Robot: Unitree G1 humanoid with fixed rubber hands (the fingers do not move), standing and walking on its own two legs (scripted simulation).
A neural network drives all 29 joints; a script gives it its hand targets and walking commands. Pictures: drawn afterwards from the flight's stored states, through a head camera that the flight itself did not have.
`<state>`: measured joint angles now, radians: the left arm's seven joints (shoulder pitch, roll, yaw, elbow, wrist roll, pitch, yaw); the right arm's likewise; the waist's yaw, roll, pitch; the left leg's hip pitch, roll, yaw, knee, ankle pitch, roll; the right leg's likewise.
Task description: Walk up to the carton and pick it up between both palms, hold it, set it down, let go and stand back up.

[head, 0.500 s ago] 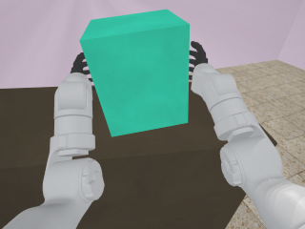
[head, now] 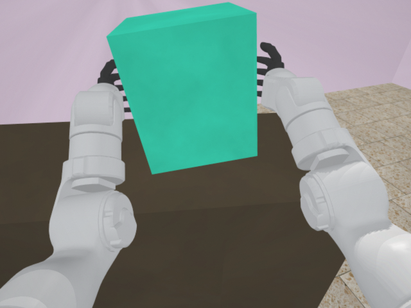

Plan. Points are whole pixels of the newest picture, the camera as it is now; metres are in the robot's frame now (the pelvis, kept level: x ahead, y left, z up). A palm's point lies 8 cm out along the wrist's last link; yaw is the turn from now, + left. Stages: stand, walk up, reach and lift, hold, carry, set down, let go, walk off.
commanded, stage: hold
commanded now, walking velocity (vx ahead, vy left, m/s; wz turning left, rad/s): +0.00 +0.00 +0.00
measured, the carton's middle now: (191, 86) +0.44 +0.00 +0.30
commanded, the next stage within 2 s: none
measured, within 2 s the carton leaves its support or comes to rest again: neither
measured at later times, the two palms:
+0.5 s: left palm (97, 89) +0.38 +0.16 +0.32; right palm (269, 70) +0.37 -0.13 +0.35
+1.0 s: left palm (100, 91) +0.38 +0.16 +0.32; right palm (269, 73) +0.37 -0.14 +0.34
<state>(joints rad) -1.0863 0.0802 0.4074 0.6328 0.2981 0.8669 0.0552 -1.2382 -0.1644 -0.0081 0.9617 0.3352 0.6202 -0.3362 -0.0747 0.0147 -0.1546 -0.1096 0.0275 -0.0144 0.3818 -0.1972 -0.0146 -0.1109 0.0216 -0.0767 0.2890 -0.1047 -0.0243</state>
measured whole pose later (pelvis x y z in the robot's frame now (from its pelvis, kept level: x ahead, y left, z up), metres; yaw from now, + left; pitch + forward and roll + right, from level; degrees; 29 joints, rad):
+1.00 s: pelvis +0.00 +0.00 +0.00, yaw +1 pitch -3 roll -2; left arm -1.12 0.09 0.39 0.66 0.27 0.89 0.07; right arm -1.29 -0.20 0.02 0.99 0.38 0.69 -0.35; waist -0.07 0.02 -0.20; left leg -0.15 0.02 -0.05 0.41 -0.21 -0.02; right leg -0.12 0.04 -0.06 0.28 -0.11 -0.02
